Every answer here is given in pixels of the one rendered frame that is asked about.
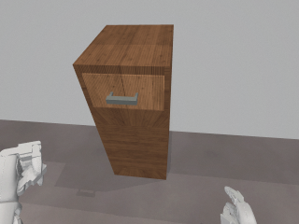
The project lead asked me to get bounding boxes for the right robot hand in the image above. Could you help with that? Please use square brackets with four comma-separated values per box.
[221, 186, 257, 224]

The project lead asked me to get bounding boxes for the handle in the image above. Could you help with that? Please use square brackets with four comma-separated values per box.
[106, 91, 138, 105]

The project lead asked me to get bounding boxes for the drawer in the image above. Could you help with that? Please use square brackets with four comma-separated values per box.
[82, 73, 164, 110]

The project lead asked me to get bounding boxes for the robot left forearm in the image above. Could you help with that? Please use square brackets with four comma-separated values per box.
[0, 201, 23, 224]

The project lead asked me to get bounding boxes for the left robot hand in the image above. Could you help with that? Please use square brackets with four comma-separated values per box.
[0, 141, 47, 202]

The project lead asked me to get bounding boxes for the cabinet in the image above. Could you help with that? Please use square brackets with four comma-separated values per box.
[72, 24, 174, 180]

